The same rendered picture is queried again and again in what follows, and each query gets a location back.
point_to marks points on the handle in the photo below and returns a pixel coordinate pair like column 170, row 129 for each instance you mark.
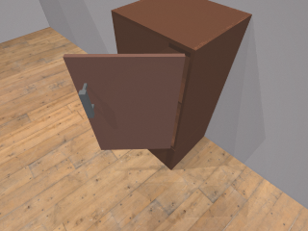
column 85, row 100

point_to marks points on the cupboard door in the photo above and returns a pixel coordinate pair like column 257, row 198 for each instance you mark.
column 135, row 96

